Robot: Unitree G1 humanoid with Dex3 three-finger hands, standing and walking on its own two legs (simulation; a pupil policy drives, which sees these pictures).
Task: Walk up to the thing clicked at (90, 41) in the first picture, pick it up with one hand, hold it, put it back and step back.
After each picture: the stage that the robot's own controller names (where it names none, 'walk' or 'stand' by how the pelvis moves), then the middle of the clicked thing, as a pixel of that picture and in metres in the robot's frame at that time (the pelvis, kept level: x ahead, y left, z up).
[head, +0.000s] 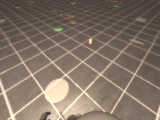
stand; (90, 41) +1.90 +0.02 -0.72
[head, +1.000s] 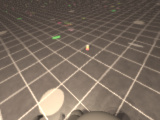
walk; (87, 47) +1.78 +0.22 -0.71
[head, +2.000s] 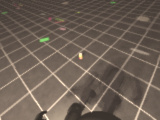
walk; (80, 56) +1.23 +0.28 -0.72
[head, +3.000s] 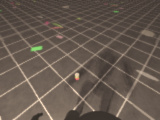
walk; (77, 76) +0.77 +0.21 -0.70
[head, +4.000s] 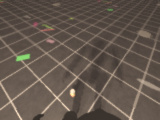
walk; (72, 92) +0.45 +0.18 -0.71
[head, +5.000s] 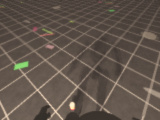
stand; (72, 105) +0.29 +0.19 -0.71
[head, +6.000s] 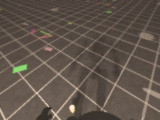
stand; (72, 108) +0.27 +0.19 -0.72
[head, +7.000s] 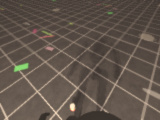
stand; (72, 107) +0.29 +0.18 -0.73
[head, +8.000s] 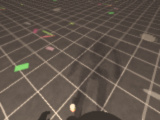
stand; (72, 107) +0.29 +0.18 -0.73
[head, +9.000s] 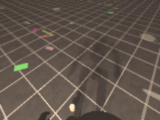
stand; (72, 107) +0.28 +0.18 -0.73
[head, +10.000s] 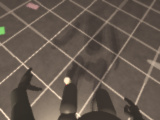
go down; (67, 81) +0.33 +0.20 -0.50
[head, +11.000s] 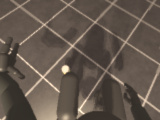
go down; (66, 70) +0.37 +0.23 -0.33
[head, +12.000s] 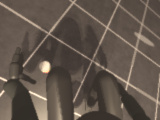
close in; (45, 67) +0.33 +0.27 -0.23
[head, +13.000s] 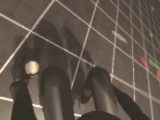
close; (32, 69) +0.33 +0.27 -0.21
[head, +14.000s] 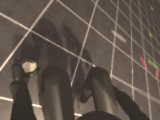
lift; (30, 67) +0.33 +0.28 -0.21
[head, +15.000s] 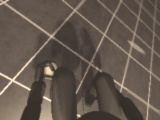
lift; (50, 70) +0.30 +0.25 -0.15
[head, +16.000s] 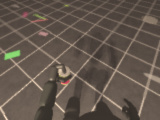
lift; (64, 75) +0.32 +0.18 +0.02
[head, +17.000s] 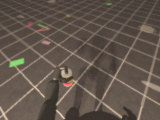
hold; (67, 77) +0.32 +0.17 +0.00
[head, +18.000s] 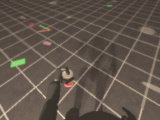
hold; (68, 78) +0.32 +0.16 +0.00
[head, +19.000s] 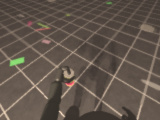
hold; (69, 77) +0.32 +0.15 -0.01
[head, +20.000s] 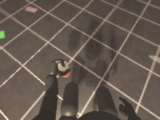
crouch; (64, 69) +0.36 +0.20 -0.08
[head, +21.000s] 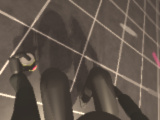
lower; (29, 62) +0.36 +0.30 -0.21
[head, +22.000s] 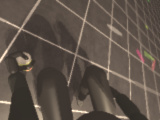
lower; (25, 62) +0.38 +0.29 -0.21
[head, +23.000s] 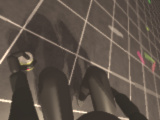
lower; (26, 61) +0.37 +0.29 -0.21
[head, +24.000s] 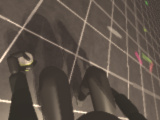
lower; (26, 62) +0.36 +0.29 -0.22
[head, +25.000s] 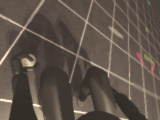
loosen; (29, 63) +0.35 +0.28 -0.22
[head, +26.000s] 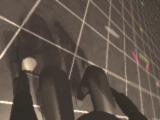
withdraw; (28, 65) +0.35 +0.27 -0.22
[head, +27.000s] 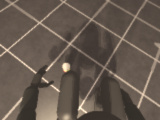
walk; (66, 67) +0.38 +0.23 -0.32
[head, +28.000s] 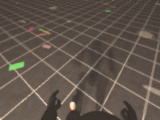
stand; (72, 105) +0.31 +0.16 -0.66
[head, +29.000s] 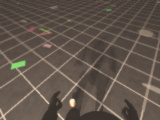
stand; (72, 102) +0.33 +0.18 -0.66
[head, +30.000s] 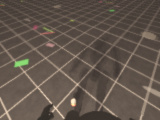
stand; (73, 102) +0.33 +0.17 -0.70
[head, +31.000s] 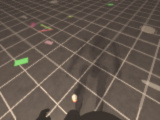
walk; (74, 98) +0.35 +0.17 -0.71
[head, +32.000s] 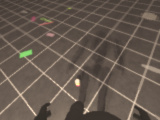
walk; (77, 82) +0.51 +0.19 -0.69
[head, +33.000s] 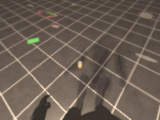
walk; (79, 64) +0.85 +0.17 -0.69
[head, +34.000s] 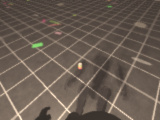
stand; (80, 65) +0.97 +0.19 -0.71
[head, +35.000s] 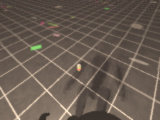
stand; (79, 67) +0.98 +0.20 -0.72
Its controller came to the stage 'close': yes
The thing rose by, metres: 0.71
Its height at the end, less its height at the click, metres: +0.00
